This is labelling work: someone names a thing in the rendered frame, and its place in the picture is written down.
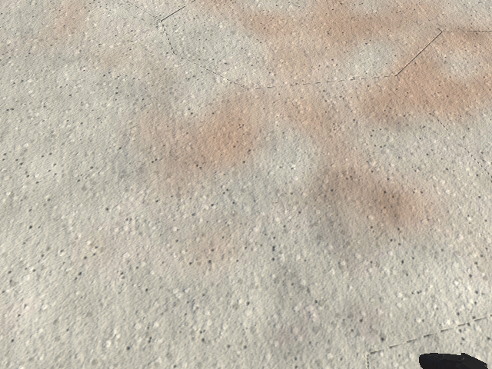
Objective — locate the robot right hand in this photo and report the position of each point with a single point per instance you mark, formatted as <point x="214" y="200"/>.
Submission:
<point x="450" y="361"/>

